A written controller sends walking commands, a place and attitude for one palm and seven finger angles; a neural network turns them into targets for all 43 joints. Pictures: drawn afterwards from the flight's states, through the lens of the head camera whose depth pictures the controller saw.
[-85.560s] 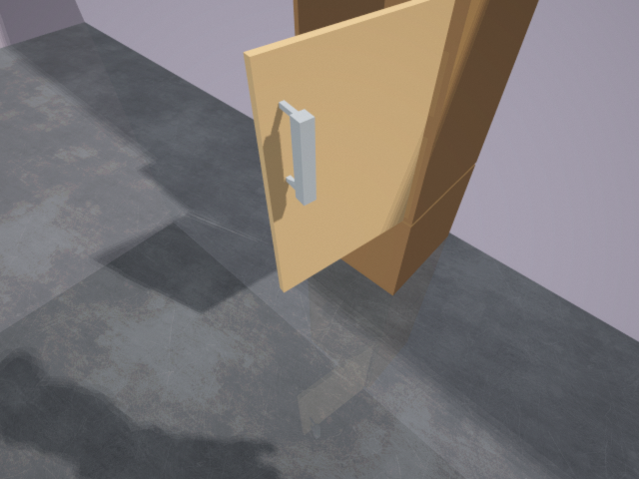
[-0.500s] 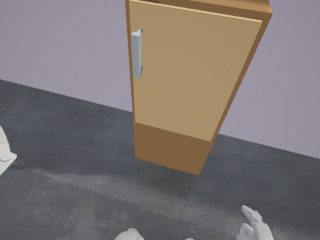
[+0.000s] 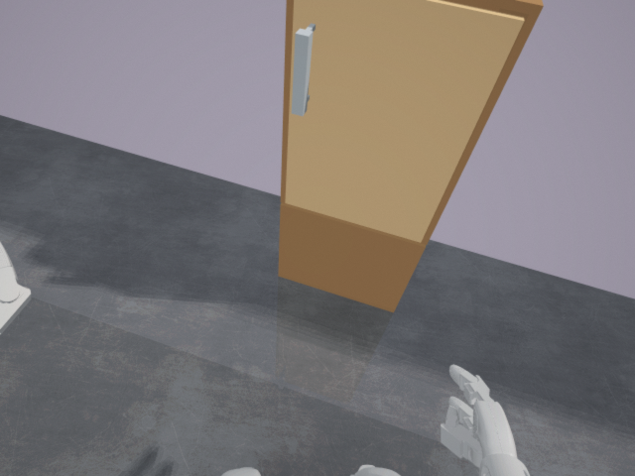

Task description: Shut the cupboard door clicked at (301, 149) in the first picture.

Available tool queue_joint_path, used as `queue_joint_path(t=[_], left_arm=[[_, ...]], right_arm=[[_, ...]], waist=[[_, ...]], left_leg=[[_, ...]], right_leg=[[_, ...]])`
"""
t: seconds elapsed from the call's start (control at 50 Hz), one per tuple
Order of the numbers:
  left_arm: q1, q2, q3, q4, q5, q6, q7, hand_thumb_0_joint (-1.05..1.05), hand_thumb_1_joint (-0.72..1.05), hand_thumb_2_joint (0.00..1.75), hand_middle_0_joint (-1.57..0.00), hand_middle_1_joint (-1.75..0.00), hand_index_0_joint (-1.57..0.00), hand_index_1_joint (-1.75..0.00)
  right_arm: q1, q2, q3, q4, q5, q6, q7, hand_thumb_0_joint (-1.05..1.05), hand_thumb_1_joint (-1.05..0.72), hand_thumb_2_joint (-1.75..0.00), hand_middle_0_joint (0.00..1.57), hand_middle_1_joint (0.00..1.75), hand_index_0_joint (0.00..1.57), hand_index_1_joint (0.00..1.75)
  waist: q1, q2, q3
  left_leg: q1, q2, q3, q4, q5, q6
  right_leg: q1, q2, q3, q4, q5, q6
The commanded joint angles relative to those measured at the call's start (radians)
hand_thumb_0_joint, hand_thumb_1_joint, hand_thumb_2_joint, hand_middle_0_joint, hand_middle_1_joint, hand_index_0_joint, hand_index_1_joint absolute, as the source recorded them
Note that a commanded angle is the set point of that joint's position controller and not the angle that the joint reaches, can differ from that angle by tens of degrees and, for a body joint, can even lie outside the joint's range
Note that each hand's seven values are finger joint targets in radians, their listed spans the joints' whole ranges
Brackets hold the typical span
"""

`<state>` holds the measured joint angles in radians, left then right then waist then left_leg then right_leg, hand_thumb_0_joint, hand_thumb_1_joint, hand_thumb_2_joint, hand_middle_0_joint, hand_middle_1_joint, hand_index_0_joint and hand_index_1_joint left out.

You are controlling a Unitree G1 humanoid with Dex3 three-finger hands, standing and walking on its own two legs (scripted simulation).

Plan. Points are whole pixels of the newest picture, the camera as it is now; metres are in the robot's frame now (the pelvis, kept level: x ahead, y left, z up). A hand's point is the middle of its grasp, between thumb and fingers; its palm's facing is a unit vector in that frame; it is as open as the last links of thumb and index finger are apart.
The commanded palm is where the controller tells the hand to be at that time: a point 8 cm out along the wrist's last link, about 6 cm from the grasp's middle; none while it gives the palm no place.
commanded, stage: stop stepping back and stand still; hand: left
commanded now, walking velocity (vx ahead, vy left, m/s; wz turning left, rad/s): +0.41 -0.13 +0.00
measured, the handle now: (305, 70) +0.84 +0.12 +0.09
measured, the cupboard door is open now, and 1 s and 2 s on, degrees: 0 0 0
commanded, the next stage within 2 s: let the arm hang, fingers relaxed in 0.62 s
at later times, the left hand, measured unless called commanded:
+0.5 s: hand (24, 354) +0.17 +0.27 +0.16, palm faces +0.42 -0.84 -0.35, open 7.4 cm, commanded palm +0.11 +0.30 +0.19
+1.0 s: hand out of the picture +0.05 +0.16 -0.15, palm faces -0.02 -0.99 -0.12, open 7.2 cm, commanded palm none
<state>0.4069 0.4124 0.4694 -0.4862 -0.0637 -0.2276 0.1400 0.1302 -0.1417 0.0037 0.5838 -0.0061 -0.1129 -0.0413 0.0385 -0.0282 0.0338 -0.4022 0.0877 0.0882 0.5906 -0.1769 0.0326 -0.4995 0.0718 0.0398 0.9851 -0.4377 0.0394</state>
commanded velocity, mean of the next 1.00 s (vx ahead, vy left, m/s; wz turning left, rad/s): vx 0.12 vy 0.00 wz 0.00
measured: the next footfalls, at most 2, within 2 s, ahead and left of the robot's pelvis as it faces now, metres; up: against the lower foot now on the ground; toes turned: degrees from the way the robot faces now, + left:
right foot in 0.16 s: -0.08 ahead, -0.12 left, +0.00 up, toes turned -6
left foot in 0.42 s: +0.01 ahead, +0.12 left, +0.00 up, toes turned +0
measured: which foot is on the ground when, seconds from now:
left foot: down 0.00-0.16, up 0.18-0.40, down 0.42-1.00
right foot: up 0.00-0.14, down 0.16-0.44, up 0.46-0.64, down 0.66-1.00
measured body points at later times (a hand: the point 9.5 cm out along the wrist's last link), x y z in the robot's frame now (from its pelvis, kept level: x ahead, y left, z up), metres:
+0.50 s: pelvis -0.06 +0.02 -0.01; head -0.08 +0.04 +0.44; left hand +0.14 +0.31 +0.18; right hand +0.01 -0.27 -0.09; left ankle -0.01 +0.12 -0.73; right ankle -0.11 -0.10 -0.72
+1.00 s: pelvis -0.05 +0.01 +0.00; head -0.04 +0.03 +0.45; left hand +0.05 +0.21 -0.14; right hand +0.03 -0.24 -0.13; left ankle -0.03 +0.12 -0.73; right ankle -0.05 -0.08 -0.73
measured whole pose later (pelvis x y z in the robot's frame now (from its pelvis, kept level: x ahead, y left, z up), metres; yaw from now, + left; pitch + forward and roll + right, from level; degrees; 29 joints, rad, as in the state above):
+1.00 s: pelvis -0.05 +0.01 +0.00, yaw -4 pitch -1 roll +1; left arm 0.31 0.13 0.01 0.71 0.00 0.06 0.01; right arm 0.21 -0.21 0.02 0.85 -0.03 0.01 0.00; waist -0.02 -0.05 0.03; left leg -0.29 0.01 0.06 0.59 -0.29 0.01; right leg -0.28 -0.02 -0.09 0.61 -0.33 -0.03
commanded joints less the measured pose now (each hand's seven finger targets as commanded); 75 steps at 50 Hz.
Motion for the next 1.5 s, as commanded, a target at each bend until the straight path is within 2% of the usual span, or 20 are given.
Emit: queue_joint_path(t=[0.0,0.08,0.1,0.14,0.16,0.2,0.38,0.42,0.44,0.6,0.64,0.68,0.7,0.72,0.82,0.92,0.98,1.06,1.24,1.48], left_arm=[[0.065,0.139,0.053,-0.315,-0.011,-0.035,0.008,0.0,0.9,0.9,-0.2,-0.3,-0.2,-0.3],[0.075,0.187,0.08,-0.265,0.005,0.008,0.026,0.0,0.9,0.9,-0.2,-0.3,-0.2,-0.3],[0.08,0.218,0.101,-0.263,0.006,0.01,0.031,0.0,0.9,0.9,-0.2,-0.3,-0.2,-0.3],[0.074,0.275,0.133,-0.279,-0.002,0.004,0.038,0.0,0.9,0.9,-0.2,-0.3,-0.2,-0.3],[0.01,0.341,0.175,-0.321,-0.002,-0.019,0.049,0.0,0.9,0.9,-0.2,-0.3,-0.2,-0.3],[0.103,0.236,0.132,-0.194,-0.002,-0.026,0.049,0.0,0.9,0.9,-0.2,-0.3,-0.2,-0.3],[-0.04,0.166,0.007,-0.105,0.033,-0.028,0.054,0.0,0.9,0.9,-0.2,-0.3,-0.2,-0.3],[-0.02,0.192,0.041,-0.216,0.029,-0.046,0.054,0.0,0.9,0.9,-0.2,-0.3,-0.2,-0.3],[-0.038,0.219,0.064,-0.285,0.032,-0.059,0.058,0.0,0.9,0.9,-0.2,-0.3,-0.2,-0.3],[0.141,0.209,0.122,-0.22,0.026,-0.031,0.051,0.0,0.9,0.9,-0.2,-0.3,-0.2,-0.3],[0.162,0.189,0.118,-0.122,0.021,-0.018,0.045,0.0,0.9,0.9,-0.2,-0.3,-0.2,-0.3],[0.125,0.189,0.113,-0.068,0.014,-0.005,0.043,0.0,0.9,0.9,-0.2,-0.3,-0.2,-0.3],[0.07,-0.023,-0.336,0.547,0.123,0.163,-0.108,0.0,0.9,0.9,-0.2,-0.3,-0.2,-0.3],[0.064,-0.075,-0.339,0.582,0.107,0.225,-0.129,0.0,0.9,0.9,-0.2,-0.3,-0.2,-0.3],[-0.067,-0.08,-0.397,0.755,0.095,0.235,-0.143,0.0,0.9,0.9,-0.2,-0.3,-0.2,-0.3],[-0.105,-0.061,-0.412,1.042,0.085,0.231,-0.122,0.0,0.9,0.9,-0.2,-0.3,-0.2,-0.3],[-0.084,-0.086,-0.424,1.212,0.075,0.227,-0.117,0.0,0.9,0.9,-0.2,-0.3,-0.2,-0.3],[-0.073,-0.112,-0.414,1.328,0.08,0.224,-0.117,0.0,0.9,0.9,-0.2,-0.3,-0.2,-0.3],[-0.094,-0.111,-0.44,1.507,0.075,0.223,-0.121,0.0,0.9,0.9,-0.2,-0.3,-0.2,-0.3],[-0.037,-0.157,-0.448,1.59,0.077,0.23,-0.109,0.0,0.9,0.9,-0.2,-0.3,-0.2,-0.3]], right_arm=[[-0.004,-0.193,-0.068,-0.157,0.027,-0.054,0.015,0.0,-0.9,-0.9,0.2,0.3,0.2,0.3],[-0.003,-0.184,-0.046,-0.153,0.014,-0.026,-0.004,0.0,-0.9,-0.9,0.2,0.3,0.2,0.3],[0.0,-0.176,-0.045,-0.149,0.011,-0.016,-0.009,0.0,-0.9,-0.9,0.2,0.3,0.2,0.3],[0.001,-0.157,-0.039,-0.13,0.002,0.012,-0.015,0.0,-0.9,-0.9,0.2,0.3,0.2,0.3],[-0.006,-0.179,-0.035,-0.113,-0.003,0.009,-0.018,0.0,-0.9,-0.9,0.2,0.3,0.2,0.3],[0.043,-0.165,-0.039,-0.096,0.019,-0.008,-0.023,0.0,-0.9,-0.9,0.2,0.3,0.2,0.3],[0.053,-0.211,-0.063,-0.064,0.007,-0.038,-0.072,0.0,-0.9,-0.9,0.2,0.3,0.2,0.3],[0.052,-0.25,-0.075,-0.087,0.009,-0.052,-0.077,0.0,-0.9,-0.9,0.2,0.3,0.2,0.3],[0.041,-0.236,-0.063,-0.101,0.005,-0.06,-0.068,0.0,-0.9,-0.9,0.2,0.3,0.2,0.3],[0.028,-0.181,-0.03,-0.07,0.0,-0.069,-0.03,0.0,-0.9,-0.9,0.2,0.3,0.2,0.3],[0.037,-0.177,-0.034,-0.081,0.002,-0.041,-0.03,0.0,-0.9,-0.9,0.2,0.3,0.2,0.3],[0.045,-0.172,-0.036,-0.081,-0.001,-0.021,-0.028,0.0,-0.9,-0.9,0.2,0.3,0.2,0.3],[0.011,-0.251,-0.053,0.083,0.004,-0.034,0.056,0.0,-0.9,-0.9,0.2,0.3,0.2,0.3],[0.079,-0.179,-0.06,0.103,0.002,0.005,0.051,0.0,-0.9,-0.9,0.2,0.3,0.2,0.3],[0.064,-0.203,-0.034,0.102,-0.015,0.08,0.039,0.0,-0.9,-0.9,0.2,0.3,0.2,0.3],[0.082,-0.213,-0.023,0.175,-0.025,0.096,0.033,0.0,-0.9,-0.9,0.2,0.3,0.2,0.3],[0.072,-0.174,-0.01,0.248,-0.021,0.097,0.024,0.0,-0.9,-0.9,0.2,0.3,0.2,0.3],[0.107,-0.144,-0.017,0.307,-0.022,0.105,0.015,0.0,-0.9,-0.9,0.2,0.3,0.2,0.3],[0.191,-0.159,-0.022,0.419,-0.011,0.112,0.01,0.0,-0.9,-0.9,0.2,0.3,0.2,0.3],[0.251,-0.112,-0.019,0.5,-0.01,0.114,0.007,0.0,-0.9,-0.9,0.2,0.3,0.2,0.3]], waist=[[-0.046,0.231,-0.149],[-0.044,0.278,-0.12],[-0.04,0.192,-0.118],[-0.035,-0.109,-0.08],[-0.029,-0.106,-0.045],[-0.045,-0.08,-0.125],[-0.062,-0.018,0.001],[-0.067,0.284,-0.038],[-0.062,0.297,-0.058],[-0.051,0.236,-0.069],[-0.055,0.129,-0.047],[-0.057,-0.041,-0.015],[-0.091,-0.059,0.029],[-0.092,-0.093,-0.069],[-0.065,-0.287,-0.05],[-0.053,-0.068,-0.142],[-0.037,0.164,-0.131],[-0.036,0.264,-0.104],[-0.048,0.01,0.038],[-0.045,0.001,0.08]], left_leg=[[0.012,0.24,-0.184,-0.367,-0.422,0.054],[-0.104,0.106,-0.068,-0.37,-0.601,-0.04],[-0.088,0.048,-0.019,-0.224,-0.548,-0.052],[-0.14,-0.047,-0.013,0.321,-0.269,-0.053],[-0.253,-0.036,-0.062,0.454,-0.199,-0.047],[-0.326,-0.035,-0.087,0.488,-0.177,-0.05],[0.199,-0.045,-0.007,-0.081,-0.184,0.005],[0.315,0.147,-0.359,-0.267,-0.259,0.092],[0.31,0.235,-0.505,-0.336,-0.189,0.13],[-0.055,0.121,-0.139,-0.302,-0.374,0.035],[-0.114,0.061,-0.091,-0.203,-0.41,0.006],[-0.075,-0.021,-0.044,0.019,-0.313,-0.019],[-0.087,0.009,-0.058,0.204,-0.137,-0.039],[0.014,0.004,-0.104,0.169,-0.16,-0.043],[0.095,-0.026,-0.102,0.066,0.056,-0.023],[0.218,0.007,-0.138,-0.075,0.321,-0.007],[0.2,0.016,-0.135,-0.143,0.237,0.001],[0.168,0.013,-0.133,-0.193,0.067,-0.002],[0.178,0.026,-0.132,-0.273,-0.035,-0.001],[0.159,0.027,-0.137,-0.331,-0.154,0.012]], right_leg=[[0.178,-0.022,-0.099,-0.16,-0.01,-0.004],[0.425,0.02,-0.207,-0.456,-0.043,-0.062],[0.403,-0.033,-0.135,-0.577,-0.075,-0.102],[0.227,-0.362,0.358,-0.84,-0.258,-0.27],[0.252,-0.448,0.407,-0.876,-0.078,-0.307],[0.416,-0.375,0.313,-0.746,0.17,-0.27],[0.083,-0.225,0.065,-0.596,-0.16,-0.154],[-0.018,-0.082,-0.041,-0.29,-0.037,-0.072],[-0.026,-0.047,-0.086,-0.18,-0.063,-0.051],[0.392,-0.061,-0.117,-0.466,0.123,-0.044],[0.405,-0.1,-0.016,-0.557,0.075,-0.077],[0.241,-0.24,0.255,-0.723,-0.111,-0.152],[0.123,-0.395,0.174,-0.594,0.412,-0.177],[0.146,-0.338,0.153,-0.535,0.609,-0.193],[0.129,-0.248,0.03,-0.515,0.504,-0.123],[0.271,-0.199,0.001,-0.468,0.53,-0.085],[0.332,-0.176,0.006,-0.534,0.369,-0.076],[0.374,-0.178,-0.001,-0.614,0.314,-0.092],[0.313,-0.183,-0.001,-0.701,0.21,-0.089],[0.273,-0.165,-0.002,-0.678,0.167,-0.075]])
